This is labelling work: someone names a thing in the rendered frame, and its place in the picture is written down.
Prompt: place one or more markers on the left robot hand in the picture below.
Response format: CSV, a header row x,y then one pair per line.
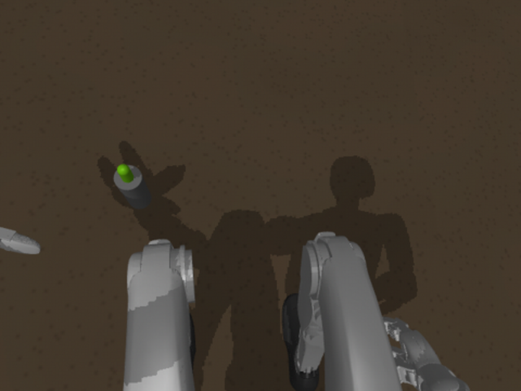
x,y
12,241

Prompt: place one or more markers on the right robot hand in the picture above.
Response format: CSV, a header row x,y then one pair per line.
x,y
415,351

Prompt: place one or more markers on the right robot arm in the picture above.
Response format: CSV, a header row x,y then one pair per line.
x,y
436,377

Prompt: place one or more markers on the bottle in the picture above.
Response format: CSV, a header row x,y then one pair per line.
x,y
132,185

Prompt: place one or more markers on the right robot foot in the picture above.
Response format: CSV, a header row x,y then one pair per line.
x,y
291,328

